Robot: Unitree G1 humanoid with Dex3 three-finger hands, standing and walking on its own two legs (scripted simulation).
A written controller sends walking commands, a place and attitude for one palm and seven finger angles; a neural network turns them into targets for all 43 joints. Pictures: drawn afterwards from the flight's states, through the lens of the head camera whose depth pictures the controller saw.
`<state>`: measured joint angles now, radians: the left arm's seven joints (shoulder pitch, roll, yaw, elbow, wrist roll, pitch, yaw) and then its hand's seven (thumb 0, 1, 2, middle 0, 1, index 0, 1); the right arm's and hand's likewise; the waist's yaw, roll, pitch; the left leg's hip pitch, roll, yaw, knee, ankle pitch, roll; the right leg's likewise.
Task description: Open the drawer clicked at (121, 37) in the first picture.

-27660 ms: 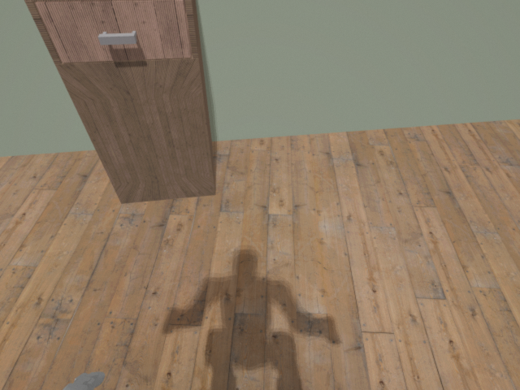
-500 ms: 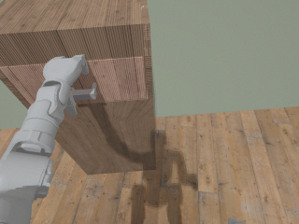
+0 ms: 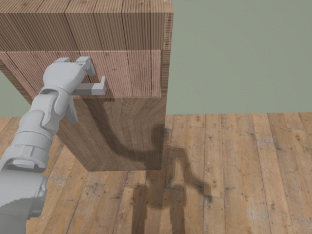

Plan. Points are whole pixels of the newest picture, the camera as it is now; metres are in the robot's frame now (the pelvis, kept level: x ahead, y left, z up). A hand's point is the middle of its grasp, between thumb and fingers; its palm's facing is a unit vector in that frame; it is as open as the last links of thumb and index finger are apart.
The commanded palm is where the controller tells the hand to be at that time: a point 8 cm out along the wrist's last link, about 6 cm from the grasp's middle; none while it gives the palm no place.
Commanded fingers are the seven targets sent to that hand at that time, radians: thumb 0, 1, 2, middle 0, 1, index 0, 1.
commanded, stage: lower the fingers behind the handle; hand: left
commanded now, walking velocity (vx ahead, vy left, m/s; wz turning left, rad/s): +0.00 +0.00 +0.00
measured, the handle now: (87, 84) +0.51 +0.20 +0.07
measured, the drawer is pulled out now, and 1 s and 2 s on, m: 0.00 0.00 0.00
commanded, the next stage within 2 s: close the thumb around the handle in 1.20 s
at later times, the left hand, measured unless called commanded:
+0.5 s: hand (75, 91) +0.46 +0.22 +0.09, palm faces -0.03 +0.00 -1.00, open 13.7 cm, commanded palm +0.45 +0.24 +0.12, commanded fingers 0.00 -0.50 0.30 -0.30 -1.20 -0.30 -1.20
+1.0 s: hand (75, 101) +0.47 +0.23 +0.05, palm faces -0.01 -0.03 -1.00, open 13.6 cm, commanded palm +0.45 +0.24 +0.10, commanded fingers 0.00 -0.50 0.30 -0.30 -1.20 -0.30 -1.20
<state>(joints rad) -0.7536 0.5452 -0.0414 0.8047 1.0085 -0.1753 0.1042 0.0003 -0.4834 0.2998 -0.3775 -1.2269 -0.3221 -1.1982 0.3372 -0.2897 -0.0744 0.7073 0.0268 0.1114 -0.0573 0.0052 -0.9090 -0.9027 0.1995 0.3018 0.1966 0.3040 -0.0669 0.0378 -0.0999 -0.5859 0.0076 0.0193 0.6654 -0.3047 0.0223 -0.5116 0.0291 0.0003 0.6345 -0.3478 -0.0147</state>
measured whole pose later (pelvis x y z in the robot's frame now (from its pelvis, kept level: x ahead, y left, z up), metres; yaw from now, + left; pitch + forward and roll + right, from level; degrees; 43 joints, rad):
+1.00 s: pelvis -0.01 +0.01 -0.01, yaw +0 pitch +17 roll -2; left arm -0.78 0.51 -0.04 0.96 1.07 -0.09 0.25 0.00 -0.48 0.30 -0.35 -1.21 -0.34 -1.25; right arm 0.35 -0.24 -0.06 0.73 0.01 0.10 -0.04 0.00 -0.91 -0.90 0.20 0.30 0.20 0.30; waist -0.08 0.05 -0.14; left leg -0.73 0.01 0.02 0.78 -0.34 0.03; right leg -0.65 0.03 0.00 0.73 -0.38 -0.01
